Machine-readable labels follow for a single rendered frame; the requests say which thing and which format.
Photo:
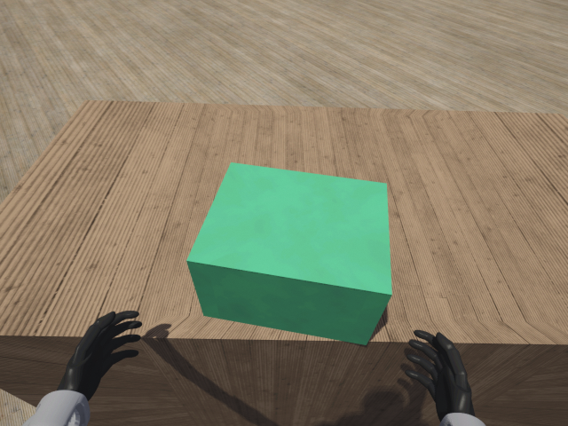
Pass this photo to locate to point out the right robot hand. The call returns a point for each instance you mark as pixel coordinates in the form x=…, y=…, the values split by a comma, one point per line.
x=449, y=388

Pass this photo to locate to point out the carton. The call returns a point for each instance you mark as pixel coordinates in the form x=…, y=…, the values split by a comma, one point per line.
x=295, y=251

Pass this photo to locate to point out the pedestal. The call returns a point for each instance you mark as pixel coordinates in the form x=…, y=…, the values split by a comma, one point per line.
x=106, y=217

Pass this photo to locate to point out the left robot forearm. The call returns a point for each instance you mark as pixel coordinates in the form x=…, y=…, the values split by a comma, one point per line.
x=61, y=408

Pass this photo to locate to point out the left robot hand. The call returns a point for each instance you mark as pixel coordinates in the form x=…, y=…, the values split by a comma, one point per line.
x=93, y=358

